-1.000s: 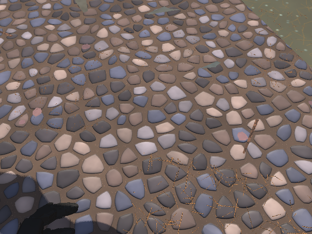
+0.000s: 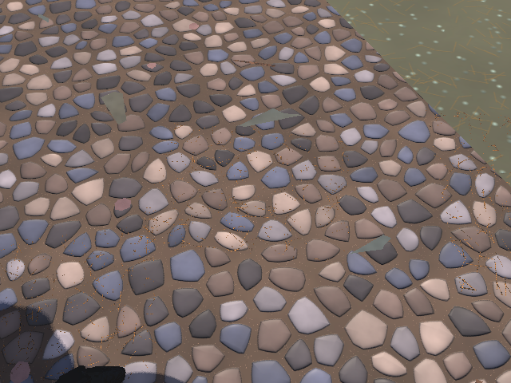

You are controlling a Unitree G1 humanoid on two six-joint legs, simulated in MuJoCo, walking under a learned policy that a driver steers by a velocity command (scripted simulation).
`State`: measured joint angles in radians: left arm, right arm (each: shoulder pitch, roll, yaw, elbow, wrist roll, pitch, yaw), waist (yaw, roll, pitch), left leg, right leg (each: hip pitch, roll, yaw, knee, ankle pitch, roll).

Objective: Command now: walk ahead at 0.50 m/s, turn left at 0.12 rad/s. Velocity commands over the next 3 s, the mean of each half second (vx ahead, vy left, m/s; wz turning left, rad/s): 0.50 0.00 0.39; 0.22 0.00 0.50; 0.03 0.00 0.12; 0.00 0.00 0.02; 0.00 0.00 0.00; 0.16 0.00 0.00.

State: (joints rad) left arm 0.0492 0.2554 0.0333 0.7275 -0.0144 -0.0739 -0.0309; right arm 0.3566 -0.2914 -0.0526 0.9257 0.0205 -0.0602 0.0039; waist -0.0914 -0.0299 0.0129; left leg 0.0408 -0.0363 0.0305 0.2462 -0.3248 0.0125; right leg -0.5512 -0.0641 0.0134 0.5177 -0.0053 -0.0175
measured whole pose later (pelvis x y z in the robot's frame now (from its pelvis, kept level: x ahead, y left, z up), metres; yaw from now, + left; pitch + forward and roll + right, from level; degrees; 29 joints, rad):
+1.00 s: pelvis +0.45 +0.06 +0.00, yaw +30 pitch +2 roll +0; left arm 0.09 0.29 0.05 0.78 0.00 -0.02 0.02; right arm 0.18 -0.30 -0.07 0.71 0.00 0.02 -0.02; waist -0.03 -0.03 0.03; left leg -0.27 -0.12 -0.12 0.48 -0.24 0.07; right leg -0.52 -0.03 0.08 0.69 -0.20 0.08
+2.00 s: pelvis +0.50 +0.08 +0.00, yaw +31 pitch -2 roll +0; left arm 0.15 0.24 0.04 1.07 0.00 0.01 0.04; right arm 0.23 -0.22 -0.02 1.00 -0.01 0.00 -0.03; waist 0.01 -0.01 0.04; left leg -0.14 -0.02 -0.05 0.49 -0.32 0.01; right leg -0.23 -0.02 0.04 0.49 -0.22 0.03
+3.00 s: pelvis +0.58 +0.09 +0.00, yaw +31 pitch +0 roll +0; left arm 0.36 0.20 0.04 1.10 -0.01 -0.12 -0.01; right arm 0.37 -0.23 -0.03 1.04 0.04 -0.07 -0.02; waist 0.02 0.03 -0.02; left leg -0.32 -0.01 -0.06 1.01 -0.44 0.05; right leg -0.20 0.03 -0.04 0.54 -0.35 -0.05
